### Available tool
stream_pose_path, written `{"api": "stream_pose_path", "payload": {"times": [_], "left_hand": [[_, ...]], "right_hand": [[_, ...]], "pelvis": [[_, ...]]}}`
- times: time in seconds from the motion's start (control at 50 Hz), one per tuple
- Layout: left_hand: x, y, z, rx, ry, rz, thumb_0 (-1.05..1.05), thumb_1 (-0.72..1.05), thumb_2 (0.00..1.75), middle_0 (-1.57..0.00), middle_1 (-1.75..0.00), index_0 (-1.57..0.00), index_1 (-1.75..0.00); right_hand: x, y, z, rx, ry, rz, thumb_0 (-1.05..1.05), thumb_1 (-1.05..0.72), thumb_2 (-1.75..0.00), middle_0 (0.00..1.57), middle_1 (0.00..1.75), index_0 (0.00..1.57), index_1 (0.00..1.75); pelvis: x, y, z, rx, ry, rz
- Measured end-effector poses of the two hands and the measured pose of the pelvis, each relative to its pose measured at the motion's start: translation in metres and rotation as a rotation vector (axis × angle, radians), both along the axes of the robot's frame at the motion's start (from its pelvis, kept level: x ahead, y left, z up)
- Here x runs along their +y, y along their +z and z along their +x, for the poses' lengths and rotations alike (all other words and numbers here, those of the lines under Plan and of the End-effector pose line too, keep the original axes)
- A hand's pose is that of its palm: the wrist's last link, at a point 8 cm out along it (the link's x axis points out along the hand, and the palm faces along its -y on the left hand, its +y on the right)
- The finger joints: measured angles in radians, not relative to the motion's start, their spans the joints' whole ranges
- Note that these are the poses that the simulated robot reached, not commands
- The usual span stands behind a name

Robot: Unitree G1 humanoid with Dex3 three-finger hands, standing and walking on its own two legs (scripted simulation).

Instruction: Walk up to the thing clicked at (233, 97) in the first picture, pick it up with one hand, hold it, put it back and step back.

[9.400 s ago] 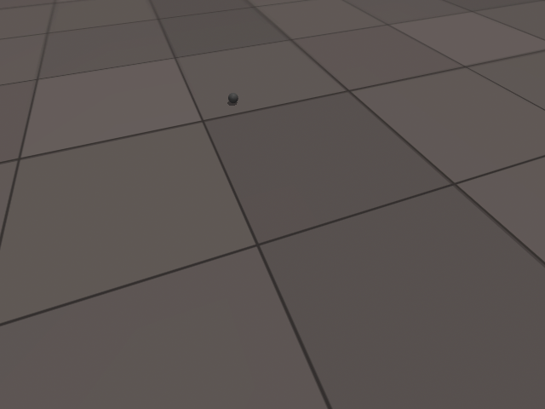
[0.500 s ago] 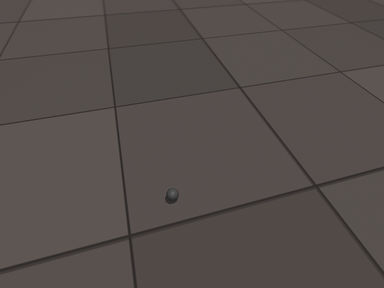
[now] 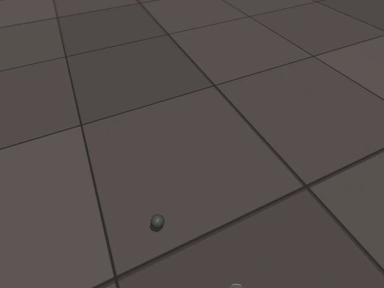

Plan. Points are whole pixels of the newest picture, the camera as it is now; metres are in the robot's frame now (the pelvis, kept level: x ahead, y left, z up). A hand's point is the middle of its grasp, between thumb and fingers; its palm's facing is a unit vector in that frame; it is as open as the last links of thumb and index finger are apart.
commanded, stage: walk up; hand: left
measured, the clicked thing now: (157, 221) +0.59 +0.21 -0.73
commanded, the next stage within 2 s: none
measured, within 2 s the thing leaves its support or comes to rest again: neither
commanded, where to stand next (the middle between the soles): +0.20 +0.00 m, yaw +2 degrees
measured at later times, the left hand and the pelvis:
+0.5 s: hand out of the picture +0.18 +0.26 -0.15, palm faces +0.02 -0.93 -0.37, open 7.4 cm; pelvis +0.13 -0.01 -0.01, yaw +2 degrees
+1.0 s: hand out of the picture +0.15 +0.26 -0.14, palm faces +0.03 -0.92 -0.40, open 7.4 cm; pelvis +0.14 -0.01 +0.00, yaw +2 degrees
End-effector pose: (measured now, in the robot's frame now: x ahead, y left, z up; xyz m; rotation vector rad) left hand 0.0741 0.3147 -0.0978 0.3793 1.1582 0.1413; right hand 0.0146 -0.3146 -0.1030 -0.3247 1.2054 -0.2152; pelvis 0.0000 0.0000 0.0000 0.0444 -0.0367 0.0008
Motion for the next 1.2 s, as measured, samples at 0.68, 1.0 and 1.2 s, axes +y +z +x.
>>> {"api": "stream_pose_path", "payload": {"times": [0.68,1.0,1.2], "left_hand": [[-0.013,-0.04,0.109,0.03,0.123,-0.062,0.01,0.91,0.9,-0.2,-0.3,-0.2,-0.3],[-0.014,-0.005,0.066,0.105,0.166,0.041,0.01,0.91,0.9,-0.2,-0.3,-0.2,-0.3],[-0.016,-0.005,0.123,0.049,0.116,0.013,0.01,0.91,0.9,-0.2,-0.3,-0.2,-0.3]], "right_hand": [[0.028,0.001,0.229,-0.094,0.129,-0.024,0.01,-0.9,-0.9,0.2,0.3,0.2,0.3],[0.017,-0.012,0.244,-0.091,0.099,0.075,0.01,-0.9,-0.9,0.2,0.3,0.2,0.3],[0.007,-0.012,0.209,0.046,0.025,0.041,0.01,-0.9,-0.9,0.2,0.3,0.2,0.3]], "pelvis": [[0.001,-0.009,0.132,-0.011,0.031,-0.056],[-0.013,0.003,0.136,-0.02,0.036,-0.064],[-0.008,0.009,0.151,-0.013,0.031,-0.055]]}}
